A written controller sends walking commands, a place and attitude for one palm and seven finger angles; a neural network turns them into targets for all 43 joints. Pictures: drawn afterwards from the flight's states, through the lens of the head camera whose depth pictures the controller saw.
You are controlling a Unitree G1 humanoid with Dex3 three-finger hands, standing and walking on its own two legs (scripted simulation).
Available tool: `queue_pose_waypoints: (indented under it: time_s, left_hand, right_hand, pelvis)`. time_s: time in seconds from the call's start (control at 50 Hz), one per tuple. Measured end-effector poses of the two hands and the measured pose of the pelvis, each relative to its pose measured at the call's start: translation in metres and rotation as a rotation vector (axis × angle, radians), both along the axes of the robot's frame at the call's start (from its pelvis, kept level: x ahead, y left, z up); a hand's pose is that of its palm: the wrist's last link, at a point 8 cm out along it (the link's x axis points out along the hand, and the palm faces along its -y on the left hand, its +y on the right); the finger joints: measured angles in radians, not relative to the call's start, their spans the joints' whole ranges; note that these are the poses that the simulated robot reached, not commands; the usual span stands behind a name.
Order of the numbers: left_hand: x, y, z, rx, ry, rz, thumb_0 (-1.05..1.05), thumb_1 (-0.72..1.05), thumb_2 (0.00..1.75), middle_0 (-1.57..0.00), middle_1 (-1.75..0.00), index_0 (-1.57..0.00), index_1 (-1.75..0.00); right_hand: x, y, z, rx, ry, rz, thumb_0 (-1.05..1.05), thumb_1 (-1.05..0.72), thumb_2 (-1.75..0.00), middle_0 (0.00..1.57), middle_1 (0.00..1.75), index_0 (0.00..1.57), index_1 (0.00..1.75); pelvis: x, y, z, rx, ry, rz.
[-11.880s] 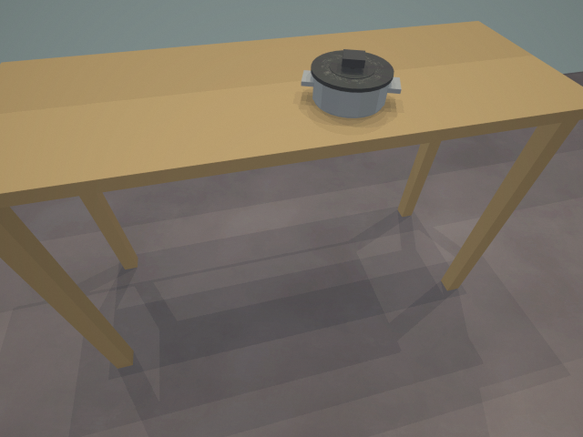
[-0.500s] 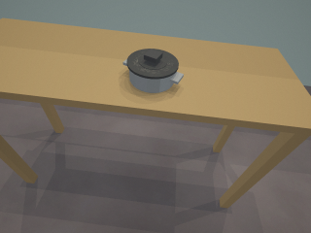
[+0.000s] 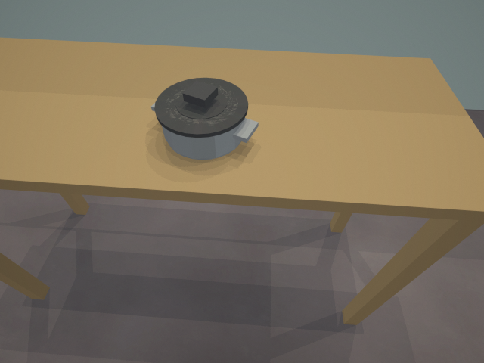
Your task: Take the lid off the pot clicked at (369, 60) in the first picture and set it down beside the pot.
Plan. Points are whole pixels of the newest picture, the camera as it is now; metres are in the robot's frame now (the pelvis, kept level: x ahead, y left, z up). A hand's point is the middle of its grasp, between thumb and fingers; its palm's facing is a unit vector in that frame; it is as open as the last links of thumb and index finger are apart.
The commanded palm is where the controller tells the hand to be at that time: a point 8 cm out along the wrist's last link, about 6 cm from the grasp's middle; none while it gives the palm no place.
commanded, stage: come to a stop and stand still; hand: left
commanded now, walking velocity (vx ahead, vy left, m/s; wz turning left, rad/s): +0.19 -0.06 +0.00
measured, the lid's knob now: (200, 94) +0.53 +0.10 +0.16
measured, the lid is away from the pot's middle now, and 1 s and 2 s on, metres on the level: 0.00 0.00 0.00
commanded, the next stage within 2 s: look again from close up in 1.66 s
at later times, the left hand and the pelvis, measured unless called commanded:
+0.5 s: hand out of the picture +0.12 +0.18 -0.18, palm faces +0.08 -0.98 -0.20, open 7.4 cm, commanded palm none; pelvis +0.09 +0.00 +0.00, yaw +0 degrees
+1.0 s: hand out of the picture +0.02 +0.13 -0.16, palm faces +0.05 -0.98 -0.19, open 7.4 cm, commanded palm none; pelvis +0.03 -0.04 +0.01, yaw +0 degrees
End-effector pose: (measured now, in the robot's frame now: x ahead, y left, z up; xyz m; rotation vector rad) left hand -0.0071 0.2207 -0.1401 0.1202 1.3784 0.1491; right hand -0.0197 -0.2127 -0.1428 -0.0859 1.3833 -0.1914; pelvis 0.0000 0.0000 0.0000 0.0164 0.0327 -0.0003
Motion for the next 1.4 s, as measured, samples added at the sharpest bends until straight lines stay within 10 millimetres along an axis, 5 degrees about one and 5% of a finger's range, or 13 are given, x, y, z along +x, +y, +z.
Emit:
queue_pose_waypoints:
  time_s: [0.1, 0.28, 0.36, 0.42, 0.56, 0.66, 0.78, 0.94, 1.06, 1.22, 1.4]
  left_hand:
    - [0.027, -0.015, 0.007, 0.02, -0.073, 0.058, 0.0, 0.91, 0.9, -0.2, -0.3, -0.2, -0.3]
    - [0.029, -0.043, 0.009, -0.022, 0.083, 0.068, 0.0, 0.91, 0.9, -0.2, -0.3, -0.2, -0.3]
    - [0.042, -0.034, 0.0, -0.036, 0.113, 0.069, 0.0, 0.91, 0.9, -0.2, -0.3, -0.2, -0.3]
    - [0.067, -0.016, -0.012, -0.017, 0.09, 0.049, 0.01, 0.91, 0.9, -0.2, -0.3, -0.2, -0.3]
    - [0.143, 0.021, -0.006, 0.051, -0.133, 0.029, 0.01, 0.91, 0.9, -0.2, -0.3, -0.2, -0.3]
    - [0.154, 0.026, 0.001, 0.072, -0.191, -0.006, 0.0, 0.91, 0.9, -0.2, -0.3, -0.2, -0.3]
    - [0.125, 0.006, 0.006, 0.066, -0.154, -0.044, 0.0, 0.91, 0.9, -0.19, -0.3, -0.2, -0.3]
    - [0.039, -0.032, 0.011, 0.047, -0.036, 0.004, 0.0, 0.91, 0.9, -0.2, -0.3, -0.2, -0.3]
    - [0.012, -0.049, 0.0, -0.01, 0.0, 0.018, 0.01, 0.91, 0.9, -0.2, -0.3, -0.2, -0.3]
    - [-0.003, -0.048, -0.009, -0.051, 0.01, 0.034, 0.01, 0.92, 0.9, -0.2, -0.3, -0.2, -0.3]
    - [-0.023, -0.029, 0.002, -0.001, 0.007, 0.037, 0.01, 0.91, 0.9, -0.2, -0.3, -0.2, -0.3]
  right_hand:
    - [0.037, -0.02, 0.002, 0.001, 0.033, 0.045, 0.01, -0.91, -0.9, 0.2, 0.3, 0.2, 0.3]
    - [0.169, -0.027, 0.012, -0.024, -0.171, 0.085, 0.01, -0.91, -0.9, 0.2, 0.3, 0.2, 0.3]
    - [0.212, -0.016, 0.018, -0.042, -0.246, 0.093, 0.0, -0.91, -0.9, 0.2, 0.3, 0.2, 0.3]
    - [0.223, -0.013, 0.021, -0.06, -0.291, 0.079, 0.0, -0.91, -0.9, 0.2, 0.3, 0.2, 0.3]
    - [0.201, -0.014, 0.025, -0.087, -0.221, 0.129, 0.0, -0.91, -0.9, 0.2, 0.3, 0.21, 0.3]
    - [0.183, -0.025, 0.027, -0.092, -0.221, 0.115, 0.0, -0.92, -0.9, 0.2, 0.3, 0.21, 0.3]
    - [0.143, -0.041, 0.019, -0.066, -0.209, 0.066, 0.0, -0.91, -0.9, 0.2, 0.3, 0.21, 0.3]
    - [0.064, -0.062, 0.006, -0.021, -0.055, 0.006, 0.0, -0.91, -0.9, 0.2, 0.3, 0.2, 0.3]
    - [0.023, -0.062, 0.01, -0.041, 0.032, -0.01, 0.01, -0.91, -0.9, 0.2, 0.3, 0.2, 0.3]
    - [0.018, -0.038, 0.016, -0.044, 0.008, 0.034, 0.01, -0.91, -0.9, 0.2, 0.3, 0.2, 0.3]
    - [0.018, -0.037, 0.012, -0.038, -0.035, 0.057, 0.02, -0.94, -0.9, 0.2, 0.3, 0.2, 0.3]
  pelvis:
    - [0.027, -0.015, 0.005, 0.005, -0.008, 0.026]
    - [0.071, -0.014, 0.009, 0.003, -0.024, -0.009]
    - [0.092, -0.007, 0.003, -0.019, -0.056, -0.013]
    - [0.099, -0.005, -0.003, -0.022, -0.073, -0.022]
    - [0.081, -0.005, 0.0, -0.047, -0.059, 0.009]
    - [0.066, -0.01, 0.001, -0.055, -0.032, 0.014]
    - [0.047, -0.022, 0.001, -0.047, -0.013, 0.013]
    - [0.029, -0.04, 0.007, -0.018, -0.034, 0.007]
    - [0.022, -0.042, 0.007, -0.021, -0.035, 0.013]
    - [0.003, -0.034, 0.009, -0.023, -0.05, 0.012]
    - [-0.015, -0.026, 0.011, -0.022, -0.05, 0.016]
